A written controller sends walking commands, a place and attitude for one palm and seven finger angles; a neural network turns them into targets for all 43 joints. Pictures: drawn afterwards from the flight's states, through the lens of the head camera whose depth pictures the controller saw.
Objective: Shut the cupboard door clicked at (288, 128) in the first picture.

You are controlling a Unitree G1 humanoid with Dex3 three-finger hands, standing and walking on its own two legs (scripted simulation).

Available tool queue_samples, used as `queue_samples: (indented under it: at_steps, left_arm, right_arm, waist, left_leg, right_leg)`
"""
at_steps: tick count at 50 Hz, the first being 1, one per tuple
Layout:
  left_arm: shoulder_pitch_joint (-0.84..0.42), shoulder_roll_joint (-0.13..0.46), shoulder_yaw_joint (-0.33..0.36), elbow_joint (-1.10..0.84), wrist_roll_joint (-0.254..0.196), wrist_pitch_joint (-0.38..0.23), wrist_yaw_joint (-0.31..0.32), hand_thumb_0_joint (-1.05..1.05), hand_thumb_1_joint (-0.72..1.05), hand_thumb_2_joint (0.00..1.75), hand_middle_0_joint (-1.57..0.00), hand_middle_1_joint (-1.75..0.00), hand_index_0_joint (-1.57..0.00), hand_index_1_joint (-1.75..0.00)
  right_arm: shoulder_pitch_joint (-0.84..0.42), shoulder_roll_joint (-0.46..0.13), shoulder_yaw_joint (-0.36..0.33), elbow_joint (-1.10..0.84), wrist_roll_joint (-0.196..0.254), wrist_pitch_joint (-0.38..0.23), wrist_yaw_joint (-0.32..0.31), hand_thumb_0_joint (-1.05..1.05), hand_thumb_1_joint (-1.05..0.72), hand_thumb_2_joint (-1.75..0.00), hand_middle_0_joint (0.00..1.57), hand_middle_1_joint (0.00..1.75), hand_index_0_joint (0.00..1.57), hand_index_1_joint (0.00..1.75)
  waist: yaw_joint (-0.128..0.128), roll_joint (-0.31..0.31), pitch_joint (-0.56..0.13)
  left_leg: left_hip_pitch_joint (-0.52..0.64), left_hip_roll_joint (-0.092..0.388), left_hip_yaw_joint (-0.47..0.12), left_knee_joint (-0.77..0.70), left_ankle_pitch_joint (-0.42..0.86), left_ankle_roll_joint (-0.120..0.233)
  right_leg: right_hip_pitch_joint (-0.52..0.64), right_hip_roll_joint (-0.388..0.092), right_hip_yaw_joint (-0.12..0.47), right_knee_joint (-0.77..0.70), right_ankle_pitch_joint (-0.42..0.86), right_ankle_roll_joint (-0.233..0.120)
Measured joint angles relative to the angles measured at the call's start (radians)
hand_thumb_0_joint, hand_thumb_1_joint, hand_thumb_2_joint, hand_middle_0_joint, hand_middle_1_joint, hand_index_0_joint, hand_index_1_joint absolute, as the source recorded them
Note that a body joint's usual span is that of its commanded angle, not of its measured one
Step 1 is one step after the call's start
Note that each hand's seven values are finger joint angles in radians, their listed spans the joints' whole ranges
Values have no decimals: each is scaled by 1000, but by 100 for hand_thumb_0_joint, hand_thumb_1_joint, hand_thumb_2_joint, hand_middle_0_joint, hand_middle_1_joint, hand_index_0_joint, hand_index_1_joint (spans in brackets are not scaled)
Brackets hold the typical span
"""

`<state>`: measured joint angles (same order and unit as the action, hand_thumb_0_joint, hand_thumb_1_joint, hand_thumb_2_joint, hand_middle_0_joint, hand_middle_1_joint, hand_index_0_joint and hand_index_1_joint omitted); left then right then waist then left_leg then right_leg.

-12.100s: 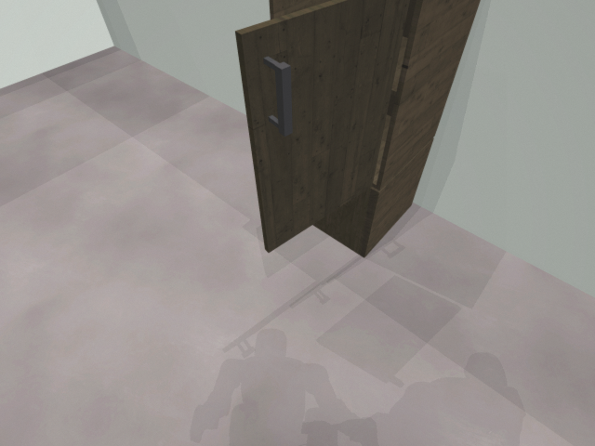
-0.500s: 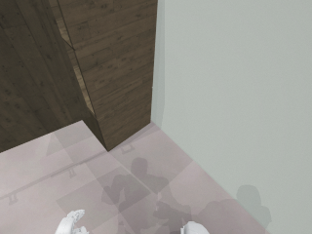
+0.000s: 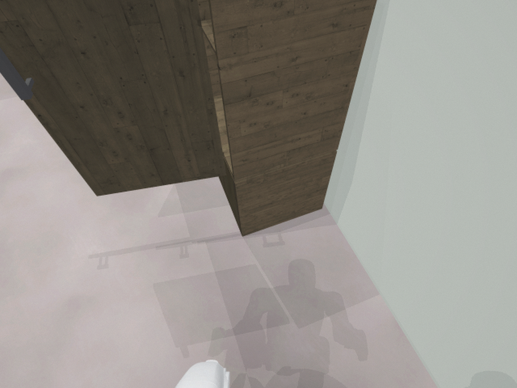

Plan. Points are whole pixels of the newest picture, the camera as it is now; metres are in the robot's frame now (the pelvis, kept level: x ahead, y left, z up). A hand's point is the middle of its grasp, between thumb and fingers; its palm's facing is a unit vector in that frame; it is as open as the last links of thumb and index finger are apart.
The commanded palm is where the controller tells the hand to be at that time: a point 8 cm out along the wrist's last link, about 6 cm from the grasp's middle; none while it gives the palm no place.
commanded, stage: turn to face it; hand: left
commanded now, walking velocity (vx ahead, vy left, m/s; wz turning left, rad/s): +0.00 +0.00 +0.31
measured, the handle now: (8, 62) +0.65 +0.52 +0.13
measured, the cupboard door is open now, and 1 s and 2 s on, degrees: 80 80 80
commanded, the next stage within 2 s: take the last steps up to it in 0.16 s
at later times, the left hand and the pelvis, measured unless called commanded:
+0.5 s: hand out of the picture +0.05 +0.26 -0.17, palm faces +0.16 -0.97 -0.17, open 7.4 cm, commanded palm none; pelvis +0.01 +0.06 +0.00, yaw +7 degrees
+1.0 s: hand out of the picture +0.07 +0.23 -0.16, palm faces +0.28 -0.93 -0.23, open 7.2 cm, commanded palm none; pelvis +0.11 +0.06 +0.01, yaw +14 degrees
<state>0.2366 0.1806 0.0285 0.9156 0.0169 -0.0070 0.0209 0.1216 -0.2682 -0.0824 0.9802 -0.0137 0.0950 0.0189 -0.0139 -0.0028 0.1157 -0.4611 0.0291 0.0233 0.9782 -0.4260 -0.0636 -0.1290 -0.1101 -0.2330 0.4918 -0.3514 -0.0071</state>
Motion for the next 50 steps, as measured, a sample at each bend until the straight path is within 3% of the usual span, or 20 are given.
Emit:
queue_samples:
  at_steps: [4,6,7,9,12,18,25,34,36,39,43,46,50]
  left_arm:
    - [47,24,10,29,8,4,-3,0,91,90,-20,-30,-20,-30]
    - [73,42,15,47,5,7,-5,0,91,90,-20,-30,-20,-30]
    - [83,51,18,57,1,11,-7,0,91,90,-20,-30,-20,-30]
    - [70,70,22,78,-7,37,-5,0,91,90,-20,-30,-20,-30]
    - [42,76,28,92,-5,65,1,1,91,90,-20,-30,-20,-30]
    - [-11,56,31,75,2,53,-12,0,91,90,-20,-30,-19,-30]
    - [-34,22,27,70,12,37,-31,0,91,90,-20,-30,-19,-30]
    - [-93,-16,15,49,11,16,-42,0,91,90,-20,-30,-20,-30]
    - [-95,-21,13,41,10,-1,-41,0,91,90,-20,-30,-20,-30]
    - [-85,-41,10,44,9,-31,-31,0,91,90,-20,-30,-20,-30]
    - [-21,-47,29,68,-6,-52,-3,-1,93,90,-20,-30,-20,-30]
    - [20,-29,29,103,-6,-64,-3,-2,95,90,-20,-30,-20,-30]
    - [75,-32,18,155,-1,-70,-9,-1,94,90,-20,-30,-20,-30]
  right_arm:
    - [-61,8,12,-19,3,-14,0,1,-91,-89,20,29,20,30]
    - [-83,14,20,-35,3,-30,-1,1,-91,-89,20,29,20,30]
    - [-92,17,22,-44,0,-43,-2,1,-91,-89,20,29,20,30]
    - [-106,32,28,-58,1,-64,-7,1,-91,-89,20,29,20,30]
    - [-98,49,42,-64,2,-72,-24,1,-91,-89,20,29,20,30]
    - [-40,82,59,-44,3,-85,-38,1,-90,-89,20,30,20,30]
    - [91,98,44,-5,-2,-109,-39,0,-93,-89,20,30,21,30]
    - [260,74,33,89,-12,-101,-38,0,-91,-89,20,30,20,30]
    - [292,76,33,112,-7,-97,-37,1,-91,-89,20,30,20,30]
    - [301,75,29,144,-6,-79,-27,1,-91,-89,20,29,20,30]
    - [269,79,16,146,-12,-67,-10,1,-91,-89,20,29,20,30]
    - [228,83,11,124,-11,-71,-4,1,-91,-89,20,29,20,30]
    - [162,78,8,99,-7,-75,2,1,-91,-89,20,29,20,30]
  waist:
    - [35,-22,11]
    - [45,-35,8]
    - [46,-40,5]
    - [54,-61,17]
    - [65,-57,13]
    - [61,-35,-14]
    - [22,-15,-60]
    - [-36,11,-71]
    - [-36,11,-75]
    - [-34,41,-63]
    - [-25,39,-68]
    - [-21,33,-65]
    - [-3,25,-56]
  left_leg:
    - [79,-12,43,-186,-6,21]
    - [142,-27,71,-322,79,37]
    - [164,-32,80,-370,129,77]
    - [153,-48,79,-339,108,128]
    - [175,-50,66,-368,102,144]
    - [232,-62,43,-498,176,157]
    - [278,-83,31,-579,209,167]
    - [304,-106,18,-574,180,152]
    - [292,-112,16,-520,143,140]
    - [204,-91,-1,-273,-4,112]
    - [42,-39,-4,-2,93,75]
    - [-43,12,-10,26,182,47]
    - [-93,51,-2,-60,228,29]
  right_leg:
    - [-12,-26,-35,54,-35,21]
    - [-32,-43,-46,111,-65,38]
    - [-57,-54,-44,170,-81,46]
    - [-140,-45,46,366,-180,57]
    - [-237,-3,149,560,-198,66]
    - [-329,13,229,640,-50,76]
    - [-311,16,206,520,-20,68]
    - [-202,55,170,194,-31,30]
    - [-133,64,163,63,16,17]
    - [-98,77,132,53,63,-19]
    - [-10,75,107,-55,72,-16]
    - [50,71,87,-141,94,-11]
    - [106,50,64,-194,86,7]
